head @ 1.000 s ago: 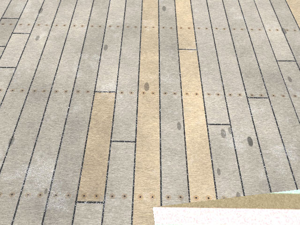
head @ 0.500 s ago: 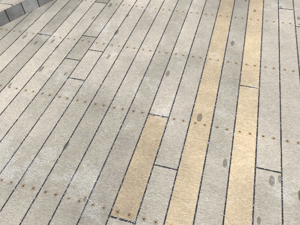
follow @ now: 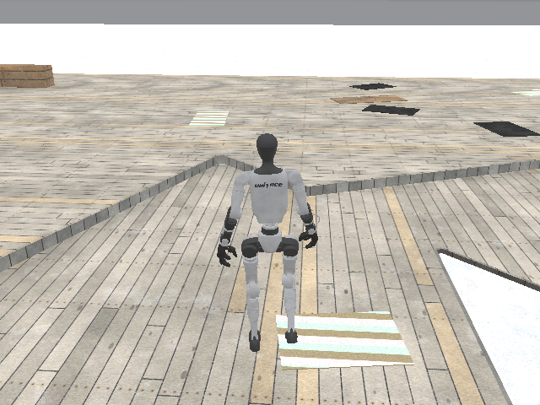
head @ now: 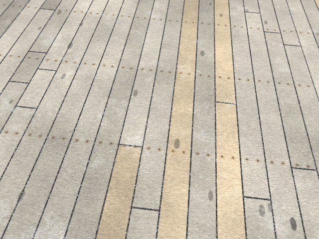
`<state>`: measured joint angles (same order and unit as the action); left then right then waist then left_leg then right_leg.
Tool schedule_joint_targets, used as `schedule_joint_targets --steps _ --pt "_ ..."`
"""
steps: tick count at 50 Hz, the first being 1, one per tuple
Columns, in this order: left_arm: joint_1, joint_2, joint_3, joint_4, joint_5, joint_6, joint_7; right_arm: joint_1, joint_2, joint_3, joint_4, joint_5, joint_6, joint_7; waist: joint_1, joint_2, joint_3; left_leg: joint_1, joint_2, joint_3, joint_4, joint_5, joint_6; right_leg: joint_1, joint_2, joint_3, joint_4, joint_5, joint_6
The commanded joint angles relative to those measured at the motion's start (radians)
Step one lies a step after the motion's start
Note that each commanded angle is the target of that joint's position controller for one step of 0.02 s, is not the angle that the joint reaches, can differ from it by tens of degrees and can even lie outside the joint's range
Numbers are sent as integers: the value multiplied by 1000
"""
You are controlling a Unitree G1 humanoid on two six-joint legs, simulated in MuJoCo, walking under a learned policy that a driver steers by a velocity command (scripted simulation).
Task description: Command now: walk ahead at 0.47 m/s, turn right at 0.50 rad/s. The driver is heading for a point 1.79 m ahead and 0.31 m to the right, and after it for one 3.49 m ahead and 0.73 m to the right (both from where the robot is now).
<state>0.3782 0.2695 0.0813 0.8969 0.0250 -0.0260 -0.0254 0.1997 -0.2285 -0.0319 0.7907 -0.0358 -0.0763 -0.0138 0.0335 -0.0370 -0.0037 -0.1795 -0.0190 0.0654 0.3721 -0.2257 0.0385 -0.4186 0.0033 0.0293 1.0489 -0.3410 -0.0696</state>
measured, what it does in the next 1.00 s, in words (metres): walks ahead: right foot, then left foot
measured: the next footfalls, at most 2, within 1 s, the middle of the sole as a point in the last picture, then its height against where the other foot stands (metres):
right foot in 0.32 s outside the picture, level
left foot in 0.90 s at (183, 201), level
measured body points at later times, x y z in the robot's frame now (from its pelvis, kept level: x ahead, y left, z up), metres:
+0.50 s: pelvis +0.26 -0.07 -0.01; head +0.30 -0.09 +0.44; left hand +0.44 +0.16 -0.13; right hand +0.27 -0.35 -0.14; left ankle +0.25 +0.09 -0.65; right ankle +0.28 -0.11 -0.74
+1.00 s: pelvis +0.56 -0.11 -0.02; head +0.59 -0.11 +0.43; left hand +0.65 +0.14 -0.15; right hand +0.62 -0.40 -0.13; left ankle +0.63 -0.07 -0.75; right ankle +0.37 -0.16 -0.65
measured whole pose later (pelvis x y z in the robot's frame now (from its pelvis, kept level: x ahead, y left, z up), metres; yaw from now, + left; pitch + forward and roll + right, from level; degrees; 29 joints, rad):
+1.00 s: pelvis +0.56 -0.11 -0.02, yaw -14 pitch +0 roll +0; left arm 0.34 0.26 0.02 0.88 0.03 -0.08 0.00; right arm 0.19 -0.27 -0.05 0.79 -0.01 -0.04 0.03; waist 0.02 -0.01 0.05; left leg -0.37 -0.10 0.06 0.54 -0.17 0.11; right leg -0.25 0.06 0.00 1.16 -0.36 -0.05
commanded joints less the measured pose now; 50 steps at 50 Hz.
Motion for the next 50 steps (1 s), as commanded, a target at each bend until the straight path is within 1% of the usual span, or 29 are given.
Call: schedule_joint_targets --steps 1,2,6,8,11,14,15,16,17,18,19,20,21,22,23,24,26,29,33,37,39,41,42,44,45,46,47,48,50 --pt "-54 38 9 -78 14 6 -22 111 -85 -21 0 13 -27 0 -43 151 55 176 249 -168 -181 287 71 -290 -59 17 81 76 9" --pt "-83 28 6 -99 13 11 -27 127 -101 -25 10 17 -33 1 -37 166 38 188 268 -150 -183 334 90 -315 -59 7 77 96 19" --pt "-247 13 -12 -169 13 13 -50 141 -87 -21 34 15 -36 3 -42 133 83 147 248 -20 -212 433 98 -347 -66 -31 -66 223 37" --pt "-322 -2 -27 -200 9 9 -63 136 -103 -23 42 15 -36 3 -48 136 101 102 227 46 -223 442 84 -259 -60 -72 -229 304 26" --pt "-390 12 -33 -234 12 10 -68 177 -144 -32 67 17 -33 -3 -57 119 105 149 255 92 -196 576 71 -165 -32 -139 -373 291 -18" --pt "-306 51 -21 -221 20 11 -50 202 -191 -41 87 15 -13 -15 -10 136 18 254 270 144 43 1012 54 -17 60 -192 -415 166 -85" --pt "-208 74 -10 -196 21 6 -43 208 -207 -44 89 13 -1 -18 31 139 -43 241 274 150 203 1040 53 104 92 -185 -443 135 -112" --pt "-56 108 9 -147 30 -1 -30 207 -212 -44 83 13 7 -18 99 108 -127 142 257 166 431 901 37 319 110 -154 -512 142 -146" --pt "44 194 36 -125 35 -1 -11 240 -162 -32 56 3 7 -10 112 -16 -220 -80 212 168 744 372 14 551 -92 105 -537 5 -195" --pt "-15 293 56 -164 15 7 -5 265 -93 -19 -24 23 3 9 36 -231 -323 -465 -2 64 1100 -347 -41 775 -369 711 -676 10 -365" --pt "13 258 55 -165 -7 21 5 112 -180 -36 -47 12 -6 12 105 -39 -278 -576 31 -105 1128 -242 -32 746 -334 684 -750 58 -340" --pt "-41 222 44 -149 -13 20 15 74 -159 -27 -66 24 -18 17 64 -9 -141 -596 84 -108 1058 -136 -23 618 -314 529 -757 146 -310" --pt "-73 173 31 -141 -14 12 17 87 -149 -23 -53 20 -25 14 14 61 -50 -532 117 -101 950 -95 -24 464 -265 437 -771 293 -268" --pt "-106 156 24 -144 -16 3 21 95 -142 -22 -49 5 -13 13 -25 78 -17 -471 137 -108 889 -98 -33 372 -214 363 -777 390 -244" --pt "-132 135 16 -150 -21 -3 21 137 -133 -18 -38 -11 8 14 -57 73 -21 -402 143 -107 856 -99 -45 295 -185 314 -803 423 -235" --pt "-130 128 12 -148 -21 -15 17 154 -126 -18 -37 -16 26 17 -71 49 -24 -366 144 -101 822 -114 -55 255 -178 294 -809 487 -243" --pt "-102 127 10 -129 -22 -33 12 140 -107 -15 -38 -17 46 26 -75 43 -11 -371 145 -76 741 -70 -67 224 -140 229 -834 507 -229" --pt "-32 125 6 -98 -23 -41 11 15 -100 -15 -73 -13 51 35 -34 22 36 -447 152 -56 595 85 -74 245 -112 198 -881 480 -181" --pt "43 125 1 -67 -25 -49 15 -96 -99 -13 -97 -1 49 41 15 -6 42 -512 136 -45 437 225 -59 379 -117 166 -880 539 -120" --pt "97 115 -11 -37 -9 -55 24 -211 -93 -5 -128 9 44 50 54 -11 79 -534 105 -13 320 244 -20 485 -147 117 -888 596 -106" --pt "112 116 -16 -19 2 -55 33 -243 -92 -2 -141 11 40 57 56 -14 98 -521 81 -6 266 203 8 532 -174 93 -882 639 -107" --pt "88 126 -18 -11 9 -56 44 -215 -96 -4 -138 13 36 59 26 -24 93 -436 38 7 216 131 45 553 -192 51 -835 814 -90" --pt "69 135 -18 -10 11 -57 49 -168 -104 -9 -122 13 35 55 0 -34 67 -354 0 25 204 87 66 557 -192 24 -775 990 -77" --pt "57 155 -17 -3 19 -52 53 35 -141 -29 -56 10 28 40 -87 -42 -49 -128 -74 50 154 31 109 564 -177 -19 -501 1214 -53" --pt "35 162 -19 -13 10 -53 55 193 -168 -42 -13 -4 19 31 -167 -25 -127 109 -20 -24 107 72 152 420 -159 -49 -281 1069 -37" --pt "63 102 -38 -64 -19 -63 48 314 -285 -76 1 -24 21 18 -175 145 -248 410 242 -424 97 5 273 92 -52 -112 106 640 11" --pt "82 115 -29 -74 -11 -69 39 274 -285 -80 6 10 31 28 -120 251 -302 507 392 -844 -41 125 379 -164 115 -41 338 -148 29" --pt "-1 135 -28 -92 14 -71 34 196 -254 -77 1 38 35 36 -100 119 -168 404 345 -727 -55 60 353 -250 30 62 357 -72 18" --pt "-82 119 -36 -120 7 -82 22 111 -171 -57 -9 29 38 35 -58 15 7 149 267 -522 -118 143 290 -228 -47 44 226 25 23"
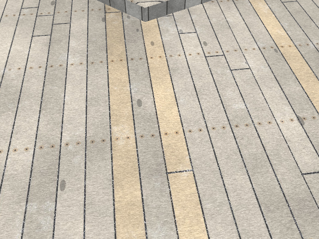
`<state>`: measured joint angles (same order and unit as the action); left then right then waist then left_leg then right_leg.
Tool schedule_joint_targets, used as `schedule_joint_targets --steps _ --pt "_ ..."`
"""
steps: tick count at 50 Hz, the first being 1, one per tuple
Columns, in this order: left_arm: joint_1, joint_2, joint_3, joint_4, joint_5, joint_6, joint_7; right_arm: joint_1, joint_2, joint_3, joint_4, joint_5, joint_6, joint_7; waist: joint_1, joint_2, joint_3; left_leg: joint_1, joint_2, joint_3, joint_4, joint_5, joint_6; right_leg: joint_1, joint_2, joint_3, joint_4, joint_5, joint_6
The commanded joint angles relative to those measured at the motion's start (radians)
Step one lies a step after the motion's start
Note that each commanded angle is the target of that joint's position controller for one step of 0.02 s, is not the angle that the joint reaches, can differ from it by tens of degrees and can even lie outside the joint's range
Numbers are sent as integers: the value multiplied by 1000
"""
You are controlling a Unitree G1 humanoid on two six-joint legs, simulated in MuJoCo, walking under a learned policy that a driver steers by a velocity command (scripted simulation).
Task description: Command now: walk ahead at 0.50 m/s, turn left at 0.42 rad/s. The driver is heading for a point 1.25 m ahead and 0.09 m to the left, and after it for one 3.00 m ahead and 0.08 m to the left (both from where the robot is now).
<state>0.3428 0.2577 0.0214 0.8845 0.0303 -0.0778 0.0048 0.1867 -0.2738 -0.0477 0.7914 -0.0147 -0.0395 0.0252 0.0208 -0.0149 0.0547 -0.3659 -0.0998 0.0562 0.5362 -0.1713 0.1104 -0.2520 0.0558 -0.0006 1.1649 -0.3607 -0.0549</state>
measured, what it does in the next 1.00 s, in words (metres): walks ahead: right foot, then left foot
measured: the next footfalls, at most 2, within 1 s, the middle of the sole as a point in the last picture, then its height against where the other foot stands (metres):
right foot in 0.42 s outside the picture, level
left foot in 0.92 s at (125, 203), level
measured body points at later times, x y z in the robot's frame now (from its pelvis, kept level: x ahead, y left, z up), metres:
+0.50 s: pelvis +0.29 -0.02 +0.00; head +0.32 -0.02 +0.45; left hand +0.42 +0.26 -0.09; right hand +0.36 -0.30 -0.13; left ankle +0.11 +0.05 -0.65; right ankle +0.38 -0.09 -0.73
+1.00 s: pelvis +0.53 +0.08 +0.00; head +0.55 +0.10 +0.45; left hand +0.43 +0.32 -0.14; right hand +0.77 -0.10 -0.09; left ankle +0.57 +0.17 -0.73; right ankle +0.42 -0.08 -0.67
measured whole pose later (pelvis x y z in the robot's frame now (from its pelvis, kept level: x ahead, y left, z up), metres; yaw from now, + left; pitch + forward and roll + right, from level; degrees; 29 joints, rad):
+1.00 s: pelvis +0.53 +0.08 +0.00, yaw +13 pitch +1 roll -1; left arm 0.43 0.24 0.03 0.95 0.00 -0.05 0.00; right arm 0.08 -0.23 -0.01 0.76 -0.04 -0.07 0.01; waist 0.06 -0.01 0.04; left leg -0.38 0.00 0.09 0.55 -0.18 0.06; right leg -0.21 0.02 0.02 0.93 -0.42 -0.07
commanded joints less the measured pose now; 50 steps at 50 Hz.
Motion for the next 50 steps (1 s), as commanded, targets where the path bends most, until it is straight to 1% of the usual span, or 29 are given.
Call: schedule_joint_targets --steps 1,2,3,5,8,11,15,18,19,20,21,22,23,24,25,26,28,29,31,34,37,41,43,45,46,47,48,49,50 --pt "-60 122 23 -117 14 -13 -10 107 -99 -31 -1 10 -1 -7 -14 -23 -16 250 283 -440 -304 144 169 -352 -119 70 58 57 18" --pt "-16 105 17 -117 19 5 -15 108 -114 -33 0 11 -7 -10 10 35 -32 210 278 -411 -315 208 180 -311 -125 62 18 52 37" --pt "-18 100 14 -119 25 19 -15 126 -114 -34 7 14 -17 -8 11 38 -30 194 260 -387 -317 285 183 -305 -131 50 -9 46 52" --pt "-59 88 10 -137 24 32 -17 144 -138 -43 15 16 -24 -10 10 39 -31 156 225 -347 -343 261 182 -316 -135 26 -90 86 81" --pt "-215 81 5 -197 20 34 -23 201 -147 -47 27 19 -22 -14 -32 52 2 160 186 -329 -355 282 145 -370 -134 -1 -271 224 110" --pt "-316 69 -3 -230 11 31 -28 260 -152 -53 37 19 -15 -17 -80 71 -18 230 170 -335 -314 334 106 -374 -110 -3 -409 334 112" --pt "-418 79 -9 -273 1 19 -29 308 -158 -56 38 3 -8 -28 -116 83 -24 330 195 -392 -241 423 97 -368 -73 6 -527 333 96" --pt "-331 109 0 -252 0 7 -24 259 -167 -56 25 -2 -13 -40 -63 99 -44 333 225 -411 -181 490 56 -189 -52 13 -635 275 50" --pt "-242 129 11 -222 1 1 -17 244 -173 -56 24 -2 -18 -38 -25 96 -78 326 214 -400 -100 594 40 -68 -29 2 -660 238 27" --pt "-116 153 22 -185 8 -10 -6 240 -164 -51 31 3 -24 -32 38 53 -144 296 164 -349 65 612 18 101 -42 6 -719 256 -3" --pt "32 211 37 -174 27 -19 11 248 -113 -35 9 11 -33 -24 93 -28 -271 178 116 -297 312 382 -2 320 -233 203 -738 100 -57" --pt "75 305 66 -158 35 -4 14 397 -32 -20 1 39 -29 -23 35 -267 -381 -118 -52 -176 607 -283 -43 553 -483 665 -817 29 -200" --pt "35 235 62 -154 7 10 4 369 -118 -28 26 -1 -20 -31 23 -141 -297 -232 7 -185 699 -332 -33 463 -474 773 -872 -86 -208" --pt "-39 159 45 -166 -2 10 -2 274 -124 -31 18 -10 -17 -25 14 -35 -153 -243 44 -194 705 -239 -35 326 -424 616 -891 -71 -188" --pt "-78 116 35 -161 1 6 -7 211 -107 -25 3 -12 -19 -18 6 1 -89 -233 71 -186 664 -184 -39 235 -372 488 -912 45 -166" --pt "-81 103 31 -148 2 0 -5 182 -99 -24 -5 -15 -15 -11 -7 -34 -57 -217 94 -176 622 -167 -43 183 -327 391 -927 156 -142" --pt "-42 92 26 -113 -6 -17 -10 189 -82 -19 1 -28 1 0 -27 -81 -43 -164 102 -163 574 -155 -54 128 -273 273 -937 375 -116" --pt "-29 107 31 -100 -12 -25 -13 200 -73 -16 -1 -27 7 3 -39 -102 -74 -168 98 -152 564 -156 -61 147 -279 259 -942 399 -134" --pt "-14 110 34 -82 -20 -34 -16 147 -71 -13 -10 -31 12 9 -39 -85 -58 -212 114 -133 525 -113 -74 144 -267 215 -983 396 -146" --pt "27 106 35 -49 -22 -28 -15 5 -51 2 -55 -31 10 17 -18 -67 -12 -276 160 -80 386 -9 -97 145 -249 154 -1031 403 -149" --pt "69 111 36 -20 -23 -23 -18 -114 -21 23 -87 -22 2 23 13 -72 2 -223 162 -27 204 87 -103 138 -221 91 -1033 457 -131" --pt "133 132 41 20 -20 -16 -16 -200 -36 26 -113 -15 -4 15 36 -70 11 -154 140 -1 79 93 -78 191 -256 100 -987 534 -120" --pt "131 145 44 33 -16 -9 -11 -189 -49 22 -115 -16 -11 6 16 -66 12 -108 123 -5 36 40 -59 224 -277 126 -932 613 -114" --pt "108 157 46 39 -21 -3 -7 -31 -71 7 -64 -26 -27 -8 -66 -34 -57 115 81 4 -73 26 -32 209 -242 104 -742 768 -87" --pt "106 135 39 32 -27 -5 -8 124 -119 -12 -15 -41 -40 -22 -123 12 -158 349 137 -56 -91 24 -3 106 -187 68 -551 683 -67" --pt "120 54 17 -17 -46 -9 -11 268 -216 -35 -9 -64 -46 -37 -162 161 -306 624 425 -381 -135 -114 61 -141 -94 7 -234 300 -33" --pt "183 58 25 -13 -45 2 -3 269 -249 -50 5 -35 -26 -34 -127 286 -364 659 565 -683 -258 -186 132 -328 7 -3 -22 -161 -26" --pt "131 126 45 3 -22 17 3 180 -166 -31 -14 -19 -18 -30 -99 127 -210 529 518 -585 -277 -251 111 -382 -61 62 38 -108 -37" --pt "82 100 44 -2 -21 18 -6 105 -104 -15 -22 -12 -24 -27 -73 92 -100 405 470 -456 -313 -210 93 -379 -96 67 18 -30 -35"
Velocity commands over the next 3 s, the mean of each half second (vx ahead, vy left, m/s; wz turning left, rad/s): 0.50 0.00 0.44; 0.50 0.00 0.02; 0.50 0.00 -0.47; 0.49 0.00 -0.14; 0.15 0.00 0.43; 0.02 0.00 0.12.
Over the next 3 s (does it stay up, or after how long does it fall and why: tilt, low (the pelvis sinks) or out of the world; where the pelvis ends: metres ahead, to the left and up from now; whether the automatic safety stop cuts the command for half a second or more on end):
stays up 1.22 0.04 0.02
